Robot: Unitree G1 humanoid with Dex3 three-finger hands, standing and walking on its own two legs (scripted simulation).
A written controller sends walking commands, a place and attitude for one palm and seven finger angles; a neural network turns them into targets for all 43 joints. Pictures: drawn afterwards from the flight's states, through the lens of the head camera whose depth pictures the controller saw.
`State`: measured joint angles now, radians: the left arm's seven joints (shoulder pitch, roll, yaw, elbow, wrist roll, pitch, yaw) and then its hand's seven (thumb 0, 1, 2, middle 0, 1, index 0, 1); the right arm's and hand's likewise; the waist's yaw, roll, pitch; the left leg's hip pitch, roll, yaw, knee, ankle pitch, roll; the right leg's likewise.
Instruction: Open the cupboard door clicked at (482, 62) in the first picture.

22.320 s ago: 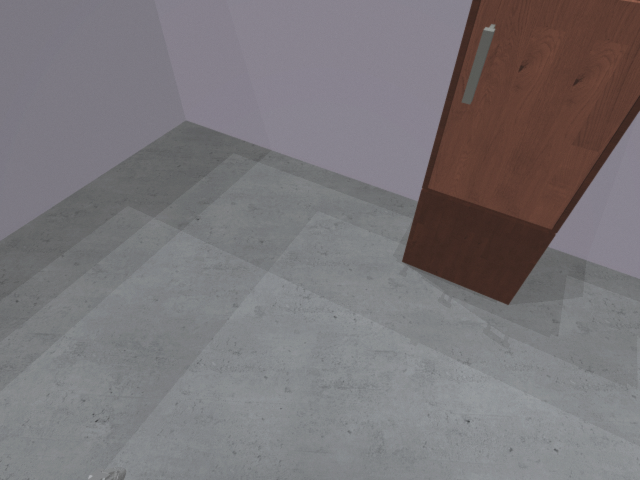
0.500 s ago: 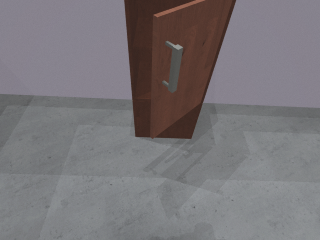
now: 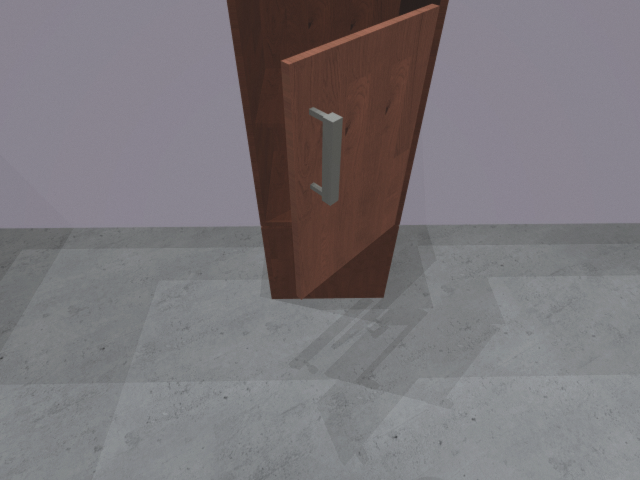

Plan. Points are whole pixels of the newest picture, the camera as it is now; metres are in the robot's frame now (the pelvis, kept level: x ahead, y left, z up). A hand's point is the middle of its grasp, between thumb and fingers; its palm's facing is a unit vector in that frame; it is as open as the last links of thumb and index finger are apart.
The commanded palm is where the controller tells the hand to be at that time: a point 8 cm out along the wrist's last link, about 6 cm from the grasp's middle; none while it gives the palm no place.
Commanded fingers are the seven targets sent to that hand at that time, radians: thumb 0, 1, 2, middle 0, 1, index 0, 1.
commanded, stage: let the arm hang, fingers relaxed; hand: left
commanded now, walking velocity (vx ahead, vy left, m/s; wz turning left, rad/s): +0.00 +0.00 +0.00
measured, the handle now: (323, 157) +0.62 +0.02 +0.08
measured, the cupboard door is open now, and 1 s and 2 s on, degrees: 44 44 44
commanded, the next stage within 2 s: look to check the result in 0.16 s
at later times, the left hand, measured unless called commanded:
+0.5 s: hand out of the picture +0.00 +0.16 -0.17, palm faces +0.04 -0.98 -0.19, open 7.4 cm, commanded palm none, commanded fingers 0.00 0.90 0.90 -0.20 -0.30 -0.20 -0.30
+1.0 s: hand out of the picture +0.03 +0.17 -0.18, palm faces +0.01 -0.98 -0.20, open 7.4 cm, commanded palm none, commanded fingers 0.00 0.90 0.90 -0.20 -0.30 -0.20 -0.30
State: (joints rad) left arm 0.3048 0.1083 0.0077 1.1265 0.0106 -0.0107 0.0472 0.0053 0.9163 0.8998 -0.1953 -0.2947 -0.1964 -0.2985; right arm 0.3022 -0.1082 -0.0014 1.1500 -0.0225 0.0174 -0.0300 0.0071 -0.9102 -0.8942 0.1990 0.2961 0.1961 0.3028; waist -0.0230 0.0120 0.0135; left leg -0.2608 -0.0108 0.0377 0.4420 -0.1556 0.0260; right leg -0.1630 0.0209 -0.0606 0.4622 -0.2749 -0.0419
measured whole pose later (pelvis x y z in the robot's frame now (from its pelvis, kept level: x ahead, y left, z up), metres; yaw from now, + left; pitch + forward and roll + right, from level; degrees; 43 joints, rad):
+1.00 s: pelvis +0.03 -0.01 +0.00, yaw -3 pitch -1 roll +0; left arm 0.28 0.15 0.04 1.12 0.01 0.01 0.03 0.00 0.91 0.90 -0.20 -0.29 -0.20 -0.30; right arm 0.21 -0.15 -0.02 1.13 -0.02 0.02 -0.05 0.01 -0.91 -0.89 0.20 0.30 0.20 0.30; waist 0.00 0.00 0.06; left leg -0.22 0.02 0.08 0.46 -0.22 0.01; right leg -0.13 0.05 -0.01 0.44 -0.30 -0.05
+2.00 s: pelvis +0.01 -0.02 +0.00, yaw -38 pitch +1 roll -1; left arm 0.16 0.27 0.10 0.89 0.02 0.06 -0.03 0.01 0.91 0.90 -0.19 -0.29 -0.19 -0.30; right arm 0.20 -0.20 -0.02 0.89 -0.03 0.02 -0.04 0.01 -0.90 -0.89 0.20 0.30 0.20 0.30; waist 0.02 -0.02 0.11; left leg -0.25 0.10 0.07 0.51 -0.28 -0.03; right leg -0.46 -0.01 -0.02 0.95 -0.45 0.05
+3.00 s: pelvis +0.05 -0.23 +0.00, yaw -72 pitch +1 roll +0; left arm 0.17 0.19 0.07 0.97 0.02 -0.04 0.00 0.00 0.93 0.90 -0.20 -0.30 -0.20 -0.30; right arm 0.25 -0.18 -0.05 0.99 -0.03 0.00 0.00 0.01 -0.91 -0.89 0.20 0.30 0.19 0.30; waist -0.05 -0.01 0.09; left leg -0.55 0.15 0.05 1.04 -0.30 -0.06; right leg -0.24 0.04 -0.07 0.45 -0.23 -0.07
